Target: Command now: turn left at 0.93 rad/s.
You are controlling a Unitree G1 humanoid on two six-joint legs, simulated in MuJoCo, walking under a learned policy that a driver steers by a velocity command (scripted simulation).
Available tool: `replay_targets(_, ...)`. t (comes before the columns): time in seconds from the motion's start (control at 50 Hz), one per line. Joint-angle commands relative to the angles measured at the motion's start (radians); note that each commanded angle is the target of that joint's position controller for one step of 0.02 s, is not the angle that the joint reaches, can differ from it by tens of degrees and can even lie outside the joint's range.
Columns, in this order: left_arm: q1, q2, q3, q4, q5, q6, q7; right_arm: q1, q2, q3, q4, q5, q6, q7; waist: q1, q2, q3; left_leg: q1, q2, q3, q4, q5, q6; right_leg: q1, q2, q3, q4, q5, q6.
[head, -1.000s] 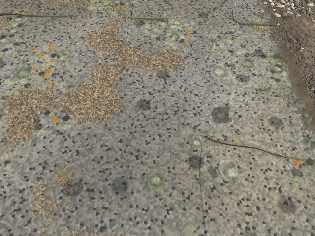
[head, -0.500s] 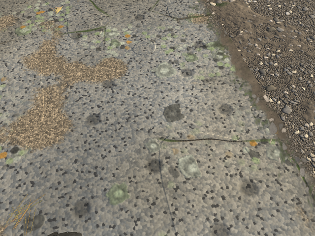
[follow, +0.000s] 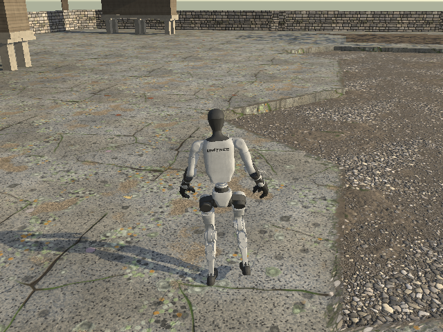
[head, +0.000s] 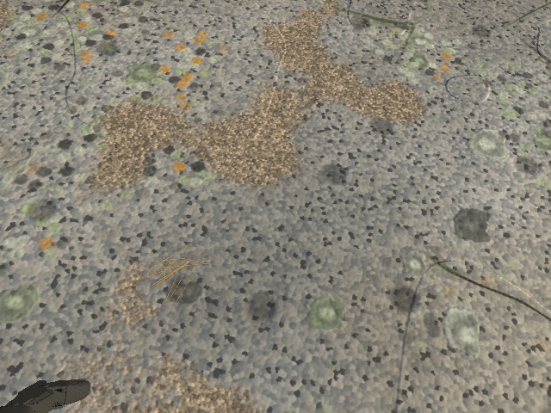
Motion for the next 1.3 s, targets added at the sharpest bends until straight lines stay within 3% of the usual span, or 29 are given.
replay_targets(0.02,-0.026,0.057,0.011,-0.057,-0.005,-0.014,0.001,-0.028,-0.182,-0.055,-0.086,0.001,-0.005,-0.015,0.008,0.146,-0.161,0.198,0.205,-0.291,-0.068,0.311,0.143,-0.051,0.032,0.022,-0.119,0.038,0.014)
replay_targets(0.12,-0.009,0.075,0.014,-0.036,-0.008,-0.025,-0.011,-0.062,-0.168,-0.047,-0.106,-0.013,0.006,-0.011,-0.006,0.196,-0.178,0.178,0.198,-0.344,-0.014,0.298,0.122,0.035,0.029,0.027,-0.239,0.044,0.003)
replay_targets(0.18,0.012,0.071,0.003,-0.029,-0.007,-0.032,-0.026,-0.062,-0.110,-0.013,-0.097,-0.027,0.005,0.000,-0.030,0.198,-0.206,0.158,0.220,-0.321,0.041,0.468,0.129,0.154,-0.019,-0.019,-0.279,0.025,-0.018)
replay_targets(0.24,0.037,0.003,-0.026,-0.022,0.006,-0.044,-0.050,-0.060,-0.003,0.037,-0.059,-0.040,-0.010,0.014,0.004,0.152,-0.171,0.071,0.158,-0.256,0.019,0.271,0.063,0.403,-0.049,-0.018,-0.609,0.297,-0.067)
replay_targets(0.28,-0.024,0.127,-0.010,-0.055,0.017,-0.042,-0.043,0.077,-0.052,0.019,-0.032,-0.079,-0.031,0.016,-0.119,-0.060,-0.113,0.049,0.005,-0.096,0.104,-0.124,-0.037,0.391,-0.179,0.183,-0.590,0.591,-0.181)
replay_targets(0.3,-0.035,0.125,-0.007,-0.052,0.004,-0.038,-0.042,0.052,-0.072,0.013,-0.038,-0.079,-0.035,0.011,-0.108,-0.145,-0.090,0.070,-0.003,-0.051,0.106,-0.139,-0.078,0.316,-0.215,0.267,-0.629,0.463,-0.266)
replay_targets(0.34,0.024,0.143,0.006,-0.048,-0.018,-0.031,-0.040,-0.059,-0.101,-0.003,-0.054,-0.051,-0.034,-0.005,-0.037,-0.160,-0.085,0.052,-0.009,-0.005,0.140,-0.123,-0.087,0.327,-0.194,0.338,-0.641,0.376,-0.267)
replay_targets(0.44,0.158,0.178,0.037,-0.045,-0.033,-0.012,-0.010,-0.099,-0.026,-0.005,-0.068,-0.024,-0.043,0.001,0.028,-0.157,-0.149,-0.146,-0.046,0.001,0.292,-0.376,-0.105,0.530,-0.238,0.507,-0.620,0.489,-0.324)
replay_targets(0.56,0.037,0.167,0.058,-0.098,-0.061,0.055,0.013,0.000,-0.011,-0.018,0.003,-0.002,-0.064,0.025,-0.028,-0.126,-0.185,0.075,-0.052,0.028,-0.030,-0.098,-0.111,0.396,-0.114,0.438,-0.600,0.341,-0.222)
replay_targets(0.58,0.024,0.150,0.052,-0.109,-0.065,0.058,0.014,0.044,-0.032,-0.030,0.024,-0.005,-0.062,0.024,-0.046,-0.117,-0.189,0.201,-0.014,0.023,-0.134,0.015,-0.093,0.298,-0.072,0.407,-0.570,0.229,-0.182)
replay_targets(0.6,0.073,0.095,0.036,-0.107,-0.054,0.058,0.011,0.051,-0.101,-0.046,0.020,-0.019,-0.054,0.018,-0.016,0.023,-0.189,0.324,0.170,-0.154,-0.188,0.007,-0.022,0.137,0.022,0.307,-0.414,-0.057,-0.123)
replay_targets(0.62,0.110,0.090,0.038,-0.121,-0.047,0.045,0.007,-0.021,-0.169,-0.054,-0.006,-0.070,-0.050,0.021,0.027,0.282,-0.129,0.250,0.390,-0.417,-0.214,0.113,0.118,-0.037,0.133,0.146,-0.185,-0.274,-0.071)
replay_targets(0.64,0.142,0.168,0.060,-0.104,-0.029,0.033,0.003,-0.075,-0.126,-0.042,-0.038,-0.087,-0.059,0.019,0.046,0.211,-0.095,0.183,0.464,-0.405,-0.206,0.188,0.174,-0.048,0.025,0.132,0.017,-0.265,-0.041)
replay_targets(0.66,0.161,0.199,0.071,-0.078,-0.035,0.035,-0.001,-0.124,-0.075,-0.025,-0.049,-0.076,-0.062,0.009,0.062,0.131,-0.074,0.153,0.409,-0.286,-0.185,0.205,0.149,-0.038,0.004,0.103,0.096,-0.198,-0.028)
replay_targets(0.68,0.185,0.180,0.070,-0.053,-0.035,0.044,0.000,-0.147,-0.059,-0.019,-0.055,-0.059,-0.063,0.000,0.065,0.088,-0.059,0.162,0.332,-0.182,-0.168,0.183,0.109,-0.047,-0.005,0.088,0.136,-0.124,-0.013)
replay_targets(0.74,0.160,0.125,0.047,-0.073,-0.038,0.051,-0.011,-0.103,-0.061,-0.011,-0.041,-0.045,-0.056,-0.023,0.021,0.122,-0.043,0.209,0.272,-0.003,-0.140,0.390,0.107,-0.117,-0.048,-0.001,0.226,-0.013,0.029)
replay_targets(0.84,0.063,0.087,0.017,-0.150,-0.039,0.047,-0.032,-0.004,-0.108,-0.027,-0.012,-0.051,-0.028,-0.024,-0.051,0.126,-0.071,0.359,0.337,0.064,-0.140,0.498,0.165,-0.164,-0.115,-0.068,0.081,-0.009,0.070)
replay_targets(0.86,0.051,0.084,0.013,-0.158,-0.040,0.048,-0.036,0.026,-0.122,-0.034,-0.002,-0.045,-0.029,-0.019,-0.071,0.119,-0.094,0.381,0.358,0.061,-0.179,0.332,0.169,-0.166,-0.129,-0.081,0.064,-0.002,0.066)
replay_targets(0.92,0.011,0.102,0.014,-0.188,-0.049,0.042,-0.053,0.050,-0.151,-0.044,0.012,-0.026,-0.055,-0.002,-0.091,0.134,-0.051,0.409,0.414,-0.002,-0.309,-0.221,0.155,-0.236,-0.162,-0.080,0.026,0.015,0.029)
replay_targets(1.06,-0.066,0.000,-0.032,-0.200,-0.050,-0.019,-0.069,0.156,-0.127,-0.038,0.105,-0.016,-0.106,0.032,-0.100,0.076,0.051,0.417,0.410,0.107,-0.383,-0.177,0.144,-0.177,-0.132,-0.083,-0.198,-0.002,-0.078)
replay_targets(1.08,-0.094,0.025,-0.029,-0.192,0.080,0.017,-0.100,0.183,-0.077,-0.014,0.142,-0.079,-0.105,0.047,-0.110,0.104,0.038,0.375,0.367,0.209,-0.361,-0.155,0.091,-0.085,-0.079,-0.151,-0.289,-0.003,-0.101)
replay_targets(1.1,-0.116,0.017,-0.030,-0.198,0.083,0.021,-0.114,0.196,-0.076,-0.009,0.164,-0.073,-0.101,0.050,-0.118,0.157,0.043,0.302,0.339,0.227,-0.347,-0.075,0.080,0.030,-0.056,-0.197,-0.352,-0.023,-0.117)
replay_targets(1.14,-0.013,0.025,-0.025,-0.168,0.064,0.006,-0.112,0.183,-0.133,-0.014,0.204,-0.048,-0.091,0.050,-0.033,0.195,0.016,0.216,0.341,0.218,-0.251,0.279,0.088,0.256,-0.009,-0.243,-0.424,-0.014,-0.157)
replay_targets(1.16,0.163,0.040,-0.013,-0.106,0.060,-0.008,-0.099,0.135,-0.151,-0.014,0.206,-0.030,-0.091,0.050,0.082,0.137,-0.048,0.124,0.306,0.273,-0.065,0.505,0.080,0.493,0.020,-0.244,-0.508,0.068,-0.176)
replay_targets(1.18,0.399,0.100,0.014,-0.025,0.071,-0.019,-0.076,0.101,-0.131,-0.003,0.189,-0.025,-0.097,0.057,0.203,0.041,-0.191,-0.070,0.237,0.296,0.209,0.438,0.062,0.835,-0.018,-0.177,-0.510,0.033,-0.186)
replay_targets(1.2,0.563,0.234,0.035,-0.006,0.083,-0.032,-0.049,0.039,0.014,0.038,0.116,-0.035,-0.102,0.072,0.259,-0.253,-0.308,-0.385,0.107,0.242,0.600,-0.349,0.031,1.076,-0.379,0.250,-0.650,-0.351,-0.203)
replay_targets(1.22,0.501,0.295,0.043,-0.041,0.076,-0.035,-0.026,-0.002,-0.029,0.022,0.086,-0.024,-0.100,0.060,0.258,-0.183,-0.278,-0.537,0.018,0.028,0.786,-0.300,0.037,0.928,-0.488,0.506,-0.794,-0.460,-0.204)
replay_targets(1.26,0.328,0.135,-0.007,-0.023,0.050,-0.035,-0.023,0.050,-0.066,0.008,0.118,-0.018,-0.096,0.066,0.108,-0.093,-0.062,-0.517,0.126,0.020,0.789,-0.102,0.035,0.687,-0.400,0.239,-0.786,-0.282,-0.166)
replay_targets(1.3,0.243,0.053,-0.032,-0.021,0.032,-0.054,-0.026,0.148,-0.045,0.007,0.191,-0.039,-0.066,0.082,0.022,-0.135,-0.026,-0.426,0.172,0.067,0.762,-0.029,-0.005,0.577,-0.311,0.054,-0.832,-0.120,-0.133)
